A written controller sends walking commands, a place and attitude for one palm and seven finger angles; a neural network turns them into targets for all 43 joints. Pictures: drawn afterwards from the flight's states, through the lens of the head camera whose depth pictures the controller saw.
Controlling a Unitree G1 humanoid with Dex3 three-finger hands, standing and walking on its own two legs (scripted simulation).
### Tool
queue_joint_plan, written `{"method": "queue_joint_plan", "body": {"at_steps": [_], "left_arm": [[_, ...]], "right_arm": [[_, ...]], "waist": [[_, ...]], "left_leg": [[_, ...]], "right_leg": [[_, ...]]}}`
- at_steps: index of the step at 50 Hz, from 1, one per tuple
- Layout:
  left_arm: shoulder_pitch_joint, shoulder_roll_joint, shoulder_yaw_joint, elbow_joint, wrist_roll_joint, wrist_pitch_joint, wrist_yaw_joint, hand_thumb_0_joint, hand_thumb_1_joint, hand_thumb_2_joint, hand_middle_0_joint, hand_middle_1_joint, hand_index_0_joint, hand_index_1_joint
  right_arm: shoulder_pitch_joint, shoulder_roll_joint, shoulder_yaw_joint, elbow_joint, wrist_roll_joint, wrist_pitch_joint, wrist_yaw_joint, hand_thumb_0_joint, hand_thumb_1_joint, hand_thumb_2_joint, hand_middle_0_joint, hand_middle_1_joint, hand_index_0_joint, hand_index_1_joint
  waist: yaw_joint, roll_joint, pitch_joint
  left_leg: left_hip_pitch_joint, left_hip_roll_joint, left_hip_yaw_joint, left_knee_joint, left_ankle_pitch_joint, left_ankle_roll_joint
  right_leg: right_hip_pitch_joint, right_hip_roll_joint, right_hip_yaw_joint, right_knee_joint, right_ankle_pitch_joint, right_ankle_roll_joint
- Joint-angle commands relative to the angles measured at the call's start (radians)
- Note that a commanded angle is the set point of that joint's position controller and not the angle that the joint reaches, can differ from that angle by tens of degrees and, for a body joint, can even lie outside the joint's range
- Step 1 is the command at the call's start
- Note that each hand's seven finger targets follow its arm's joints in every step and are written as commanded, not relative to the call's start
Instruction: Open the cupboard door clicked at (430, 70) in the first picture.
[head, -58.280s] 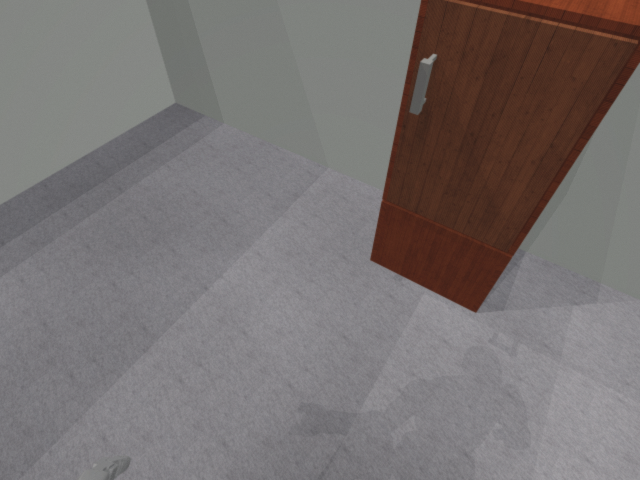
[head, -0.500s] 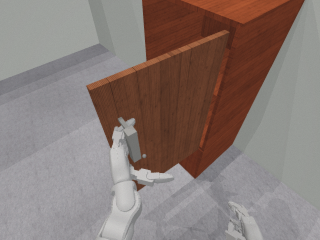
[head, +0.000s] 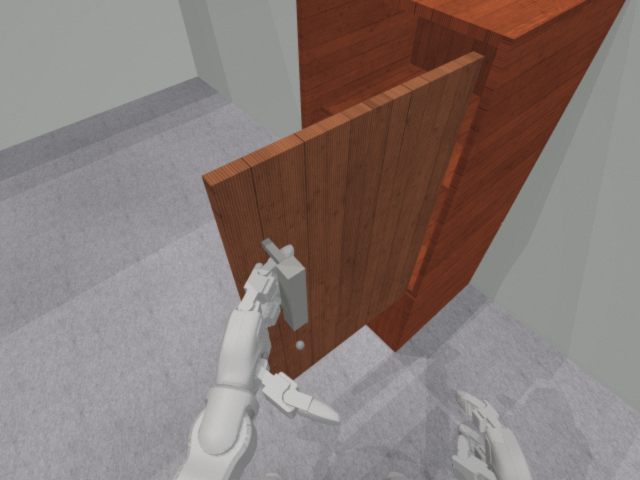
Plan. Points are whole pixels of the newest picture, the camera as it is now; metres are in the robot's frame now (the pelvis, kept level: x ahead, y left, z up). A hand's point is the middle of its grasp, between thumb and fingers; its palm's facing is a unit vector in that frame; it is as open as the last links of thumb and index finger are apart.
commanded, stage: slide the hand sideways off the handle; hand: left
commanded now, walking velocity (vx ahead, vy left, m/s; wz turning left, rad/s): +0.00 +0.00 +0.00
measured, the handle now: (283, 284) +0.34 +0.07 +0.07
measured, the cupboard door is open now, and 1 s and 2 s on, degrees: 87 87 87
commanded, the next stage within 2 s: draw the hand back to the body in 0.78 s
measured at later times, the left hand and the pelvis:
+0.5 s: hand (256, 380) +0.22 +0.08 +0.06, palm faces -0.05 -1.00 -0.05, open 16.3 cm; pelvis +0.02 -0.03 -0.01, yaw +1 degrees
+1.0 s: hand (221, 395) +0.20 +0.11 +0.07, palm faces -0.07 -1.00 -0.05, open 16.3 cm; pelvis +0.01 -0.02 -0.01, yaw +1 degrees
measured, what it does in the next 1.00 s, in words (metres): stands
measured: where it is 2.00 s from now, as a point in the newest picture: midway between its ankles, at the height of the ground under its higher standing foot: outside the picture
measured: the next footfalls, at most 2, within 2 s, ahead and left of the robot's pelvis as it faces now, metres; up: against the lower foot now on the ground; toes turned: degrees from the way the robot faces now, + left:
none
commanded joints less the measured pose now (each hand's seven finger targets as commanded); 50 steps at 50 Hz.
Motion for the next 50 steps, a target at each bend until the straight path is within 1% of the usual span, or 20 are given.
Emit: {"method": "queue_joint_plan", "body": {"at_steps": [1,2,4,7,11,12,18,22,23,26,27,30,31,34,36,39,43,44,48,50], "left_arm": [[-0.068,0.032,0.016,-0.287,0.034,-0.081,0.008,0.000,-0.500,0.300,-0.150,-0.300,-0.150,-0.300],[-0.060,0.030,0.013,-0.297,0.030,-0.080,0.002,0.000,-0.500,0.300,-0.150,-0.300,-0.150,-0.300],[-0.023,0.036,0.021,-0.336,0.013,-0.076,-0.011,0.000,-0.500,0.300,-0.150,-0.300,-0.150,-0.300],[0.034,0.046,0.040,-0.397,-0.019,-0.076,-0.031,0.000,-0.500,0.300,-0.150,-0.300,-0.150,-0.300],[0.102,0.055,0.039,-0.412,-0.040,-0.077,-0.069,0.000,-0.500,0.300,-0.150,-0.300,-0.150,-0.300],[0.093,0.081,0.063,-0.421,-0.043,-0.083,-0.076,0.000,-0.500,0.300,-0.150,-0.300,-0.150,-0.300],[0.249,0.137,0.143,-0.441,-0.073,-0.091,-0.137,0.000,-0.500,0.300,-0.150,-0.300,-0.150,-0.300],[0.240,0.177,0.195,-0.475,-0.108,-0.106,-0.168,0.000,-0.500,0.300,-0.150,-0.300,-0.150,-0.300],[0.277,0.198,0.236,-0.463,-0.121,-0.115,-0.176,0.000,-0.500,0.300,-0.150,-0.300,-0.150,-0.300],[0.321,0.203,0.256,-0.470,-0.155,-0.138,-0.214,0.000,-0.500,0.300,-0.150,-0.300,-0.150,-0.300],[0.317,0.208,0.266,-0.472,-0.166,-0.146,-0.225,0.000,-0.500,0.300,-0.150,-0.300,-0.150,-0.300],[0.346,0.220,0.282,-0.471,-0.189,-0.158,-0.265,0.000,-0.500,0.300,-0.150,-0.300,-0.150,-0.300],[0.345,0.221,0.278,-0.454,-0.191,-0.155,-0.275,0.000,-0.500,0.300,-0.150,-0.300,-0.150,-0.300],[0.326,0.251,0.317,-0.434,-0.204,-0.158,-0.297,0.000,-0.500,0.300,-0.150,-0.300,-0.150,-0.300],[0.320,0.259,0.323,-0.447,-0.212,-0.156,-0.303,0.000,-0.500,0.300,-0.150,-0.300,-0.150,-0.300],[0.304,0.257,0.334,-0.452,-0.228,-0.159,-0.304,0.000,-0.500,0.300,-0.150,-0.300,-0.150,-0.300],[0.321,0.246,0.329,-0.462,-0.235,-0.159,-0.297,0.000,-0.500,0.300,-0.150,-0.300,-0.150,-0.300],[0.332,0.250,0.329,-0.450,-0.231,-0.154,-0.295,0.000,-0.500,0.300,-0.150,-0.300,-0.150,-0.300],[0.336,0.297,0.356,-0.537,-0.218,-0.130,-0.276,0.000,-0.500,0.300,-0.150,-0.300,-0.150,-0.300],[0.356,0.298,0.368,-0.540,-0.220,-0.107,-0.272,0.000,-0.500,0.300,-0.150,-0.300,-0.150,-0.300]], "right_arm": [[-0.076,-0.110,-0.051,-0.180,-0.005,-0.037,0.001,0.000,-0.900,-0.900,0.200,0.300,0.200,0.300],[-0.077,-0.107,-0.050,-0.184,-0.004,-0.034,-0.002,0.000,-0.900,-0.900,0.200,0.300,0.200,0.300],[-0.074,-0.105,-0.048,-0.194,-0.002,-0.033,-0.006,0.000,-0.900,-0.900,0.200,0.300,0.200,0.300],[-0.068,-0.105,-0.049,-0.200,0.002,-0.040,-0.015,0.000,-0.900,-0.900,0.200,0.300,0.200,0.300],[-0.054,-0.111,-0.045,-0.200,0.005,-0.050,-0.022,0.000,-0.900,-0.900,0.200,0.300,0.200,0.300],[-0.055,-0.114,-0.047,-0.197,0.003,-0.055,-0.025,0.000,-0.900,-0.900,0.200,0.300,0.200,0.300],[-0.041,-0.116,-0.055,-0.210,0.007,-0.065,-0.032,0.000,-0.900,-0.900,0.200,0.300,0.200,0.300],[-0.039,-0.120,-0.055,-0.207,0.008,-0.075,-0.042,0.000,-0.900,-0.900,0.200,0.300,0.200,0.300],[-0.031,-0.119,-0.058,-0.202,0.009,-0.077,-0.046,0.000,-0.900,-0.900,0.200,0.300,0.200,0.300],[-0.041,-0.122,-0.059,-0.203,0.014,-0.088,-0.051,0.000,-0.900,-0.900,0.200,0.300,0.200,0.300],[-0.037,-0.123,-0.061,-0.200,0.016,-0.092,-0.052,0.000,-0.900,-0.900,0.200,0.300,0.200,0.300],[-0.034,-0.128,-0.065,-0.196,0.020,-0.101,-0.056,0.000,-0.900,-0.900,0.200,0.300,0.200,0.300],[-0.036,-0.130,-0.065,-0.193,0.022,-0.102,-0.058,0.000,-0.900,-0.900,0.200,0.300,0.200,0.300],[-0.040,-0.136,-0.068,-0.190,0.024,-0.106,-0.064,0.000,-0.900,-0.900,0.200,0.300,0.200,0.300],[-0.045,-0.138,-0.069,-0.195,0.026,-0.111,-0.067,0.000,-0.900,-0.900,0.200,0.300,0.200,0.300],[-0.046,-0.137,-0.069,-0.199,0.028,-0.118,-0.071,0.000,-0.900,-0.900,0.200,0.300,0.200,0.300],[-0.048,-0.135,-0.070,-0.201,0.032,-0.130,-0.072,0.000,-0.900,-0.900,0.200,0.300,0.200,0.300],[-0.047,-0.135,-0.070,-0.200,0.034,-0.129,-0.071,0.000,-0.900,-0.900,0.200,0.300,0.200,0.300],[-0.047,-0.131,-0.067,-0.211,0.039,-0.130,-0.071,0.000,-0.900,-0.900,0.200,0.300,0.200,0.300],[-0.048,-0.127,-0.065,-0.211,0.042,-0.127,-0.073,0.000,-0.900,-0.900,0.200,0.300,0.200,0.300]], "waist": [[0.017,-0.036,-0.189],[0.009,-0.033,-0.184],[0.014,-0.018,-0.191],[0.010,-0.034,-0.221],[-0.007,-0.066,-0.179],[-0.011,-0.061,-0.171],[0.015,-0.049,-0.203],[0.001,-0.056,-0.195],[0.012,-0.079,-0.206],[0.016,-0.056,-0.203],[0.006,-0.064,-0.199],[0.005,-0.046,-0.199],[-0.006,-0.052,-0.178],[-0.006,-0.058,-0.155],[-0.003,-0.042,-0.165],[-0.004,-0.068,-0.182],[0.007,-0.037,-0.196],[0.005,-0.033,-0.181],[0.021,0.019,-0.215],[0.020,-0.005,-0.198]], "left_leg": [[0.060,0.009,-0.070,-0.146,0.207,-0.027],[0.062,0.009,-0.068,-0.142,0.205,-0.026],[0.063,0.007,-0.066,-0.138,0.217,-0.026],[0.072,0.007,-0.063,-0.122,0.259,-0.024],[0.042,0.003,-0.066,-0.108,0.252,-0.019],[0.031,0.002,-0.066,-0.101,0.231,-0.019],[0.009,-0.008,-0.048,-0.077,0.260,-0.018],[-0.025,-0.015,-0.045,-0.050,0.246,-0.015],[-0.034,-0.014,-0.047,-0.048,0.248,-0.016],[-0.052,-0.019,-0.044,-0.033,0.247,-0.017],[-0.058,-0.018,-0.044,-0.027,0.240,-0.018],[-0.066,-0.019,-0.045,-0.017,0.234,-0.019],[-0.078,-0.019,-0.045,-0.009,0.222,-0.018],[-0.104,-0.019,-0.046,-0.002,0.179,-0.019],[-0.102,-0.019,-0.046,0.001,0.173,-0.017],[-0.102,-0.018,-0.048,0.004,0.159,-0.018],[-0.086,-0.018,-0.050,-0.004,0.167,-0.018],[-0.087,-0.017,-0.052,-0.009,0.166,-0.018],[-0.032,-0.014,-0.054,-0.048,0.191,-0.014],[-0.016,-0.011,-0.055,-0.066,0.199,-0.013]], "right_leg": [[0.114,0.036,-0.022,-0.084,0.164,-0.051],[0.109,0.036,-0.022,-0.085,0.169,-0.049],[0.122,0.038,-0.022,-0.081,0.187,-0.049],[0.144,0.042,-0.019,-0.079,0.243,-0.044],[0.134,0.044,-0.019,-0.079,0.259,-0.037],[0.119,0.041,-0.015,-0.077,0.244,-0.034],[0.158,0.037,0.002,-0.068,0.299,-0.031],[0.164,0.031,0.027,-0.076,0.311,-0.023],[0.180,0.032,0.029,-0.074,0.316,-0.023],[0.188,0.027,0.047,-0.078,0.328,-0.021],[0.183,0.024,0.052,-0.080,0.330,-0.016],[0.170,0.022,0.056,-0.078,0.323,-0.012],[0.161,0.021,0.066,-0.088,0.305,-0.010],[0.135,0.017,0.077,-0.100,0.216,-0.009],[0.128,0.021,0.077,-0.101,0.174,-0.015],[0.130,0.018,0.080,-0.108,0.146,-0.010],[0.125,0.026,0.064,-0.097,0.144,-0.016],[0.116,0.028,0.056,-0.094,0.140,-0.018],[0.152,0.033,0.037,-0.094,0.162,-0.024],[0.158,0.039,0.023,-0.103,0.183,-0.022]]}}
